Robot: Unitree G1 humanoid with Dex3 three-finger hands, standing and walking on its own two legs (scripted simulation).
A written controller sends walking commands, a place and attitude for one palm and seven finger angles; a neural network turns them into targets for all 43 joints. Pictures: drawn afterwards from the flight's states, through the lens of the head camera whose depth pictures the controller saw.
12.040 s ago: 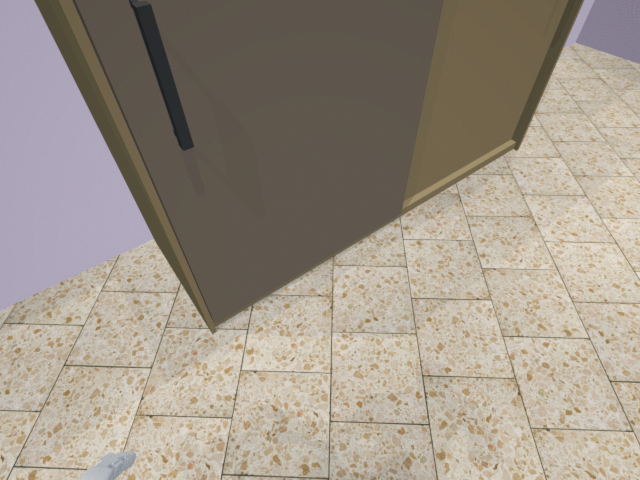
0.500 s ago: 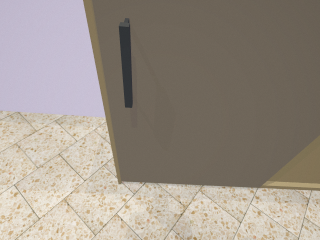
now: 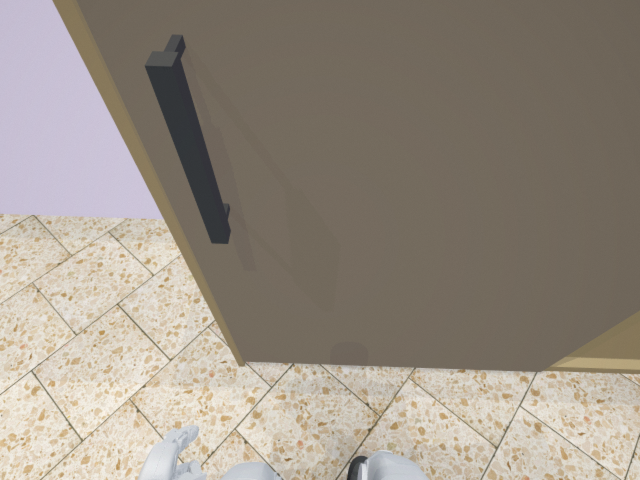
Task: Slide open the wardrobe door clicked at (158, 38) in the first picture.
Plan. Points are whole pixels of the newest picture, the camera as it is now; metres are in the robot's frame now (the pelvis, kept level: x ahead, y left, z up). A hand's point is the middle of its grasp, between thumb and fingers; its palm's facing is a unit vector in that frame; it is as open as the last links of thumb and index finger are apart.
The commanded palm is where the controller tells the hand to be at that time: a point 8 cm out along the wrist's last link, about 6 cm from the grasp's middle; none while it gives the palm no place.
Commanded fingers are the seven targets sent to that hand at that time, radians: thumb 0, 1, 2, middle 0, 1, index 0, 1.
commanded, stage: come to a stop and stand still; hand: left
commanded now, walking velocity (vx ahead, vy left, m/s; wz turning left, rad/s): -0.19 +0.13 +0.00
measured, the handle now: (202, 157) +0.45 +0.15 +0.15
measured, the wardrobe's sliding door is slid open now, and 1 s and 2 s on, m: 0.00 0.00 0.00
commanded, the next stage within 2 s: look again from close up in 1.96 s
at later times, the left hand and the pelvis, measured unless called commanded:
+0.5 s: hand out of the picture -0.06 +0.23 -0.17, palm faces +0.04 -0.98 -0.22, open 7.4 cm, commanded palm none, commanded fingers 0.00 0.90 0.90 -0.20 -0.30 -0.20 -0.30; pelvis -0.04 +0.04 +0.01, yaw -2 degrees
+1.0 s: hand out of the picture -0.08 +0.20 -0.17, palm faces -0.01 -0.99 -0.12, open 7.3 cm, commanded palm none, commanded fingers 0.00 0.90 0.90 -0.20 -0.30 -0.20 -0.30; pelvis -0.07 +0.05 +0.02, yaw -2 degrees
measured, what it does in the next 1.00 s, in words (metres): steps on the spot: left foot, then right foot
